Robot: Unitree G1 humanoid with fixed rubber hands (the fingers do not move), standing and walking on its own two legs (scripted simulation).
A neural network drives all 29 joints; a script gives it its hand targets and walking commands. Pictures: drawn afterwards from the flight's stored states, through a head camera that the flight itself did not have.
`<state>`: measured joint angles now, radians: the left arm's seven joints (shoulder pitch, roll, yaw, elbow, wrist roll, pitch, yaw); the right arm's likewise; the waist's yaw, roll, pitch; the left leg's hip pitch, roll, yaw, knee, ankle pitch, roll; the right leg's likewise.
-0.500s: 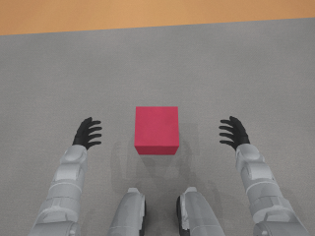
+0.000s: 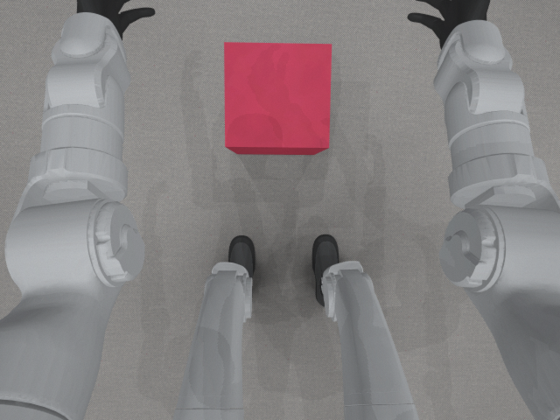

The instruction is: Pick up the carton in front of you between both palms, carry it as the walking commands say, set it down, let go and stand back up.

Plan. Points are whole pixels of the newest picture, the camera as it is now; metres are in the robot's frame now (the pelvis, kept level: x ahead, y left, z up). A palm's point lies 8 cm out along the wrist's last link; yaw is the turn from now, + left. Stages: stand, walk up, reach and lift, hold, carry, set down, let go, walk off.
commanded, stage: reach and lift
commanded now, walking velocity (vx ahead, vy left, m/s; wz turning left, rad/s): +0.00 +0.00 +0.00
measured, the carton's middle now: (276, 108) +0.54 +0.01 -0.53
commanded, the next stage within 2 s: none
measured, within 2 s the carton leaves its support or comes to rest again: leaves its support in 1.82 s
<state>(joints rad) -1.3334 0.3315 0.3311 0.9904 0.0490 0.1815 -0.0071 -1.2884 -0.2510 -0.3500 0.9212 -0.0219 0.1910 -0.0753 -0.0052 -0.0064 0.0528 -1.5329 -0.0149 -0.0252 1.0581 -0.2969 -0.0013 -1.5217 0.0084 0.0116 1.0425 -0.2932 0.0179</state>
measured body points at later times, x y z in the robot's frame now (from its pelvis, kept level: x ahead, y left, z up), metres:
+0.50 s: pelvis -0.01 +0.00 -0.17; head +0.36 +0.01 +0.09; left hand +0.54 +0.21 -0.33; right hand +0.54 -0.18 -0.33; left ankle +0.07 +0.12 -0.62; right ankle +0.07 -0.13 -0.62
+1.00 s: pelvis -0.03 +0.00 -0.29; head +0.36 +0.01 -0.07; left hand +0.55 +0.19 -0.48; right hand +0.55 -0.18 -0.48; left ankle +0.07 +0.12 -0.62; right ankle +0.07 -0.13 -0.62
